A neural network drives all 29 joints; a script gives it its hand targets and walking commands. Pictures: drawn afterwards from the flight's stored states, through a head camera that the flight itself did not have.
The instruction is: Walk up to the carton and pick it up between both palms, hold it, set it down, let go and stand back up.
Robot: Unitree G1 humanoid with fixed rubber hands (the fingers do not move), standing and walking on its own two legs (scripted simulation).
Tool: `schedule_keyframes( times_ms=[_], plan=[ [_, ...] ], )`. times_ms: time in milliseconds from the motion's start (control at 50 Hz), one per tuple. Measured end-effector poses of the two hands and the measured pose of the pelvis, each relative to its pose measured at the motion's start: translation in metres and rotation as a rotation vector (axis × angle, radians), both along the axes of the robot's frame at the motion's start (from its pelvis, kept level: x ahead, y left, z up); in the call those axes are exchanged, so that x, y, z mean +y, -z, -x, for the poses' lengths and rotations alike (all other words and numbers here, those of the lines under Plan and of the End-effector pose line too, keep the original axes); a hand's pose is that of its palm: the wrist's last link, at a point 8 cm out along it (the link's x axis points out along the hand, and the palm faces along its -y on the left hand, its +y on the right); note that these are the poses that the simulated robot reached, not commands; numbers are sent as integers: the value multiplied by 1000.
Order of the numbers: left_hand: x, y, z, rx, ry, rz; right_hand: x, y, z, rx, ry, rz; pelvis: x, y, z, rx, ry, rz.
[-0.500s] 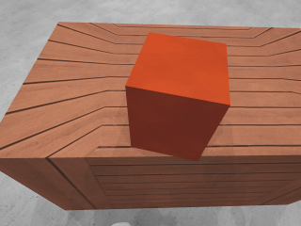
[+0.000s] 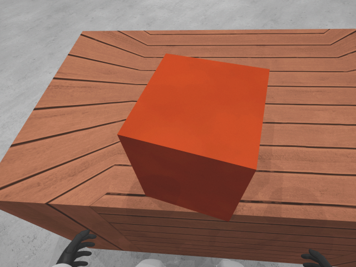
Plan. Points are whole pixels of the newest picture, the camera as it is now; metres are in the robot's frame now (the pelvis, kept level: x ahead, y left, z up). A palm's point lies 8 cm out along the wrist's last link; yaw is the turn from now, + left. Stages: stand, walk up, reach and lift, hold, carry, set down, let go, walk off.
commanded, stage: walk up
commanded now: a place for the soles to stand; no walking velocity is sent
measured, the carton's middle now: (198, 141) +0.35 -0.02 +0.09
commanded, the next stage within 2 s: stand in 1.24 s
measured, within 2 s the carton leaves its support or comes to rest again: neither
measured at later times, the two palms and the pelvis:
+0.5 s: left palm out of the picture +0.03 +0.28 -0.09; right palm out of the picture +0.09 -0.32 -0.10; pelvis -0.03 -0.02 +0.00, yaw +0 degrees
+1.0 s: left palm out of the picture +0.07 +0.29 -0.09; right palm out of the picture +0.02 -0.31 -0.09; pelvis -0.03 -0.01 +0.02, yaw -1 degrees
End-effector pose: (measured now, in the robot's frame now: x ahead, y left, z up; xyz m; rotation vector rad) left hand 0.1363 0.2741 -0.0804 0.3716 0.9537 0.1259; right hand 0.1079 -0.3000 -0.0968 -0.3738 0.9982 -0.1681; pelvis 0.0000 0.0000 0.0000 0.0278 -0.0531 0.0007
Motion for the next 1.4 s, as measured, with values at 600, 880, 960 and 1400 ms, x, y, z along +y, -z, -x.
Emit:
schedule_keyframes(
  times_ms=[600,880,960,1400],
  plan=[
    [2,6,91,135,-95,3,-23,2,35,53,17,-25,-19,-9,33,-17,-3,19],
    [9,4,59,96,-78,32,-17,-3,83,147,107,-20,-10,-18,35,-13,14,25],
    [13,7,65,126,-97,32,-13,-3,86,169,118,-21,-7,-20,33,-9,13,26],
    [17,15,104,245,-179,25,-1,-1,44,140,97,-37,-3,-22,22,5,0,28]
  ],
)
